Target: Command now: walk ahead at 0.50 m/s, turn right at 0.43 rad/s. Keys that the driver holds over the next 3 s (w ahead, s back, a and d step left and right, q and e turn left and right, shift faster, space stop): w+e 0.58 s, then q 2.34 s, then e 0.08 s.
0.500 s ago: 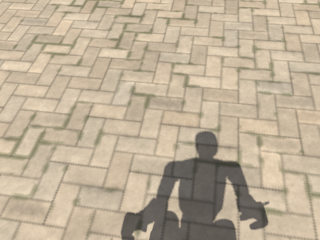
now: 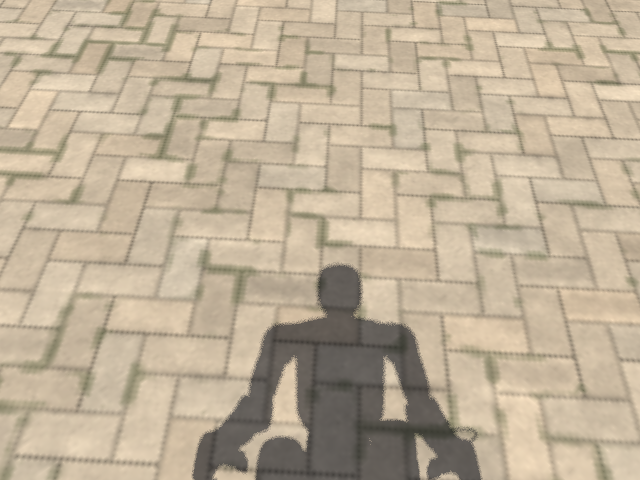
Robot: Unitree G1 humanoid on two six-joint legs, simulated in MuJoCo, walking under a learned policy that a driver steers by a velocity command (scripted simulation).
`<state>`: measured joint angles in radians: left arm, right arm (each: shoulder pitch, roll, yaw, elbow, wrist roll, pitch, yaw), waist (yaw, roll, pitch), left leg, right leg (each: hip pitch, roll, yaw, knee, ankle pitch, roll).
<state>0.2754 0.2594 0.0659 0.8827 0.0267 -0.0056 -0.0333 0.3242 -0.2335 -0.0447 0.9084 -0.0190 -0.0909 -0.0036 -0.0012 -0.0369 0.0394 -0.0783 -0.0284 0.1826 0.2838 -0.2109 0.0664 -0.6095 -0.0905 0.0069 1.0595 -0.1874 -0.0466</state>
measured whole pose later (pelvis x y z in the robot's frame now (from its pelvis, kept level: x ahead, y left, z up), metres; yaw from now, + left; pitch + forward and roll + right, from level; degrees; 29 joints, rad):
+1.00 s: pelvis +0.48 -0.10 -0.01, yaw -17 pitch +0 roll -1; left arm 0.17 0.26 0.03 0.83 0.03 0.01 0.02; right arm 0.24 -0.25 -0.04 0.86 0.00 -0.02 0.01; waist -0.01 -0.03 0.10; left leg -0.34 -0.10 -0.02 0.40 -0.05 0.10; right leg -0.46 0.02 0.05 1.08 -0.41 0.02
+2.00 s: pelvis +0.47 -0.10 +0.00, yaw +19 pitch +0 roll -1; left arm 0.19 0.31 0.06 0.76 0.02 0.06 0.01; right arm 0.20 -0.30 -0.06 0.75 0.00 0.05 0.01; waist 0.00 -0.04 0.08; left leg -0.20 -0.10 -0.09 0.41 -0.20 0.09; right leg -0.49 -0.03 0.03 1.02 -0.37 0.05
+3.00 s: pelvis +0.45 -0.11 +0.00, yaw +54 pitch +0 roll -1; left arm 0.21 0.33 0.05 0.74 0.02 0.06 0.00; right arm 0.19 -0.29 -0.04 0.73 0.00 0.04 0.00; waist 0.01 -0.05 0.09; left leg -0.19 -0.09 -0.08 0.40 -0.20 0.09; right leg -0.47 -0.03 0.01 1.03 -0.38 0.04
